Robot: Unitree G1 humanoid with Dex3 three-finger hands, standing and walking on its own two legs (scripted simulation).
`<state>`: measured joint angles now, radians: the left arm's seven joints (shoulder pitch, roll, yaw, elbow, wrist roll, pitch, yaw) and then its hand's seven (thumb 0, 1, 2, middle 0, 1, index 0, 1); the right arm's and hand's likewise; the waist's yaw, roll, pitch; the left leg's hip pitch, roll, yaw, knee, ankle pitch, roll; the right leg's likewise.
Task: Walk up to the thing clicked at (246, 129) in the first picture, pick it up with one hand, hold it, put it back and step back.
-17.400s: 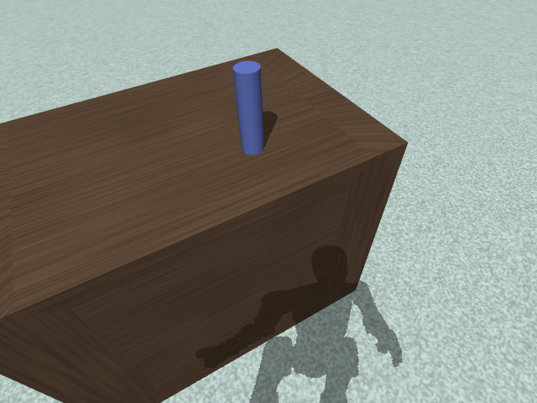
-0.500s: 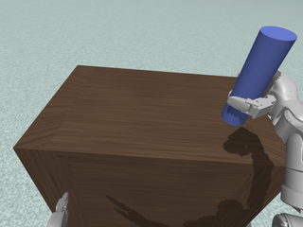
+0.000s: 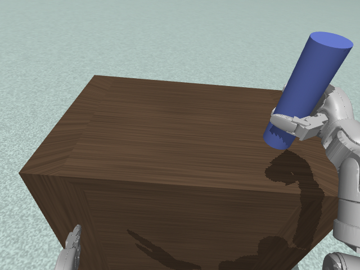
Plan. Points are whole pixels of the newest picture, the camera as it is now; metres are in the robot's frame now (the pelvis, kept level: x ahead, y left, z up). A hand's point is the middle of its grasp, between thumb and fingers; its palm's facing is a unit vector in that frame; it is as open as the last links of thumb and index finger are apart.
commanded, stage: hold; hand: right
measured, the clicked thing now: (298, 99) +0.32 -0.16 +0.30
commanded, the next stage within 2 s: crouch in 0.88 s
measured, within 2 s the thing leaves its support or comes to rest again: neither
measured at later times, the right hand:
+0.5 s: hand (297, 106) +0.34 -0.17 +0.27, palm faces +0.05 +1.00 -0.01, open 9.0 cm
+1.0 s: hand (304, 100) +0.33 -0.18 +0.29, palm faces +0.07 +1.00 -0.03, open 9.0 cm
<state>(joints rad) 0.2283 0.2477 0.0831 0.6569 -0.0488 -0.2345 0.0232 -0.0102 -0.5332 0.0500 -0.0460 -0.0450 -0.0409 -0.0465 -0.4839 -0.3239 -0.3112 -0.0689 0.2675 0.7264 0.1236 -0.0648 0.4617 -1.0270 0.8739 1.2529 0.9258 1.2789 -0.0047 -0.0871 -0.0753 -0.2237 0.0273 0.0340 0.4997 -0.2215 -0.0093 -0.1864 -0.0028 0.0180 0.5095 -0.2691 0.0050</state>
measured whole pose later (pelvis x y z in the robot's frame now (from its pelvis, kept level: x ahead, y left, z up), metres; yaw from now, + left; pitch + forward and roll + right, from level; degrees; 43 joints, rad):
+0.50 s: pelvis +0.00 +0.00 +0.00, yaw +0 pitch -3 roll +0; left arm 0.23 0.24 0.08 0.65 -0.05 -0.24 0.02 -0.01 -0.54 0.05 -0.05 -0.05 -0.04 -0.05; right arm -0.48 -0.32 -0.32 -0.08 0.25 0.72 0.10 -0.06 0.46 -1.03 0.87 1.25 0.93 1.28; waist 0.00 -0.08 -0.08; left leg -0.22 0.03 0.03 0.50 -0.23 -0.01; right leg -0.19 0.00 0.02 0.51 -0.27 0.00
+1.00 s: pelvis +0.00 -0.01 +0.00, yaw +0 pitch -4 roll +0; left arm 0.25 0.24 0.07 0.66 -0.05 -0.25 0.01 -0.01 -0.54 0.05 -0.05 -0.05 -0.04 -0.05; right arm -0.53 -0.33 -0.31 -0.08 0.24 0.72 0.09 -0.06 0.47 -1.03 0.87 1.26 0.93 1.28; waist -0.01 -0.08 -0.08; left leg -0.22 0.03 0.03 0.50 -0.22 -0.01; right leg -0.19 0.00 0.02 0.53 -0.27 0.00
